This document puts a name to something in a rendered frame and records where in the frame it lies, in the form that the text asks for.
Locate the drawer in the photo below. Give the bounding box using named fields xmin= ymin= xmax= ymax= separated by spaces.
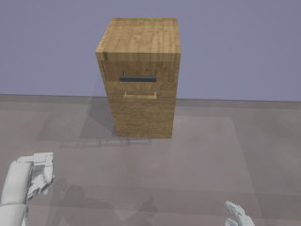
xmin=102 ymin=60 xmax=176 ymax=83

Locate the right robot hand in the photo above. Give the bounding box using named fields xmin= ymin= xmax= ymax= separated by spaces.
xmin=225 ymin=201 xmax=255 ymax=226

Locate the handle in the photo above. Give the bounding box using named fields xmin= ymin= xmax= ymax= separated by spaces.
xmin=123 ymin=95 xmax=156 ymax=102
xmin=119 ymin=71 xmax=157 ymax=83

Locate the cabinet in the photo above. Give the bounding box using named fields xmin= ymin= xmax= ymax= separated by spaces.
xmin=95 ymin=18 xmax=182 ymax=138

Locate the robot left forearm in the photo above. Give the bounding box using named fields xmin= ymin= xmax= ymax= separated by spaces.
xmin=0 ymin=203 xmax=29 ymax=226

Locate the left robot hand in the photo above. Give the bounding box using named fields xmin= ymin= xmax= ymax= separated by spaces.
xmin=0 ymin=152 xmax=55 ymax=206

